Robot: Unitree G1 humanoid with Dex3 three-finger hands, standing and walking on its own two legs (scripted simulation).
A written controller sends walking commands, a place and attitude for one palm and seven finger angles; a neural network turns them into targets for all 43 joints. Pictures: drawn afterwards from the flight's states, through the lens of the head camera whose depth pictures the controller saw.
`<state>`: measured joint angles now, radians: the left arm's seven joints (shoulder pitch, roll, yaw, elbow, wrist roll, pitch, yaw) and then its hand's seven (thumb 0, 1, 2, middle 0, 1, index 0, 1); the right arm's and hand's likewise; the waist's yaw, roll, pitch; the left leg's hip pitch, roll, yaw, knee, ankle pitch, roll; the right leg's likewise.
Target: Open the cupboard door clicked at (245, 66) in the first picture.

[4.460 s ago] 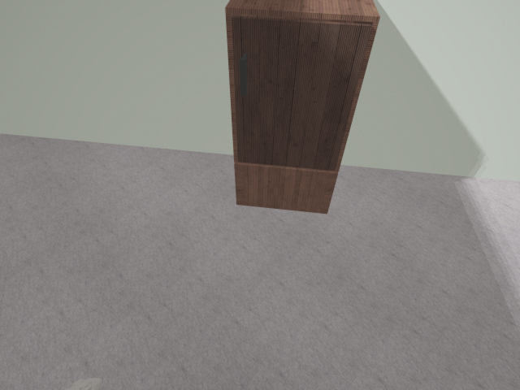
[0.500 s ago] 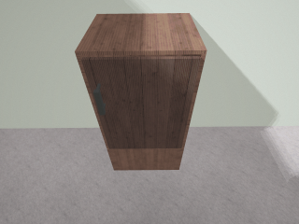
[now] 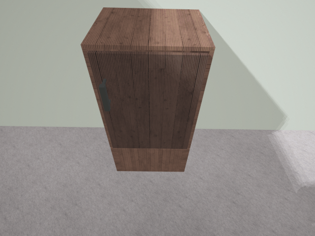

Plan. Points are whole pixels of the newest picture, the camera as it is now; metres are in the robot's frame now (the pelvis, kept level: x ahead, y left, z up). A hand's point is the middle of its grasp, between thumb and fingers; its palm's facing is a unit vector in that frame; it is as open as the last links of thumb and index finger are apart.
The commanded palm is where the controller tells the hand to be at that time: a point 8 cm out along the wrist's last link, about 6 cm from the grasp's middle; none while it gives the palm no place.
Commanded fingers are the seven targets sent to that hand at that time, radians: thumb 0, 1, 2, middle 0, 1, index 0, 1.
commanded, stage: come to a stop and stand still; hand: left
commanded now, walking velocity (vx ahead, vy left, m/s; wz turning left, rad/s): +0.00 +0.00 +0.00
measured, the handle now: (106, 95) +0.63 +0.24 -0.03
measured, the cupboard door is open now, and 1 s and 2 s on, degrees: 0 0 0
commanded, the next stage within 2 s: look again from close up in 0.18 s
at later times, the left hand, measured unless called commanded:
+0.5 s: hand out of the picture +0.00 +0.20 -0.18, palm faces +0.02 -0.98 -0.20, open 7.4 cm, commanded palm none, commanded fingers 0.00 0.90 0.90 -0.20 -0.30 -0.20 -0.30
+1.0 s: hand out of the picture +0.04 +0.21 -0.18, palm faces +0.00 -0.98 -0.20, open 7.4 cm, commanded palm none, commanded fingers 0.00 0.90 0.90 -0.20 -0.30 -0.20 -0.30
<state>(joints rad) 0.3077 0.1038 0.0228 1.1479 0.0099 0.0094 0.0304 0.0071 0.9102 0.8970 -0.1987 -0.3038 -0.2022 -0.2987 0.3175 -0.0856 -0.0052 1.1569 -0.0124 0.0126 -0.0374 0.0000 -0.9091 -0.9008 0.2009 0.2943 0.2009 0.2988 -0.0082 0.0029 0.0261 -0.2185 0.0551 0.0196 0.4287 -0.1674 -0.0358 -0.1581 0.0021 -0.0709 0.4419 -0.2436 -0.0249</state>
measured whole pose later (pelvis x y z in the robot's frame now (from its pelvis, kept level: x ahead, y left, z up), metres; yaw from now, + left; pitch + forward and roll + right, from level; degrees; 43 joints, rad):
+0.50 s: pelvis +0.00 +0.03 -0.01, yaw +0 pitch -1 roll -1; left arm 0.33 0.14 0.01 1.08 0.02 -0.01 0.04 0.01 0.90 0.90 -0.20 -0.30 -0.20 -0.30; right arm 0.33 -0.15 0.00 1.04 -0.02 0.00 -0.01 0.00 -0.91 -0.90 0.20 0.29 0.20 0.30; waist -0.02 0.02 0.00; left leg -0.31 0.02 0.03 0.58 -0.25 0.01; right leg -0.23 -0.04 -0.06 0.56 -0.30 0.01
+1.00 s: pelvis +0.03 +0.03 -0.01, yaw -1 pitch -1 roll +0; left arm 0.29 0.17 0.01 1.07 0.03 -0.01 0.02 0.00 0.91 0.90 -0.20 -0.30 -0.20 -0.30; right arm 0.25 -0.17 0.01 1.08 -0.02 -0.01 -0.01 0.00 -0.91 -0.90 0.20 0.29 0.20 0.30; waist 0.00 -0.01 0.02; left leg -0.24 0.01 0.06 0.52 -0.27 0.02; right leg -0.19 -0.05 -0.03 0.53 -0.33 0.02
